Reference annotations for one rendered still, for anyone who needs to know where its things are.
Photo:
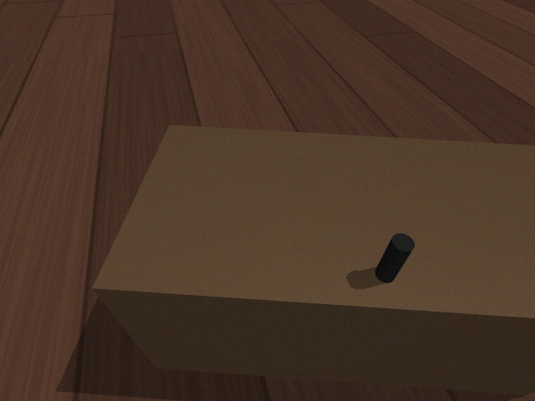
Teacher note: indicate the can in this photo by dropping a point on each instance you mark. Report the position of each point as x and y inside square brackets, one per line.
[396, 253]

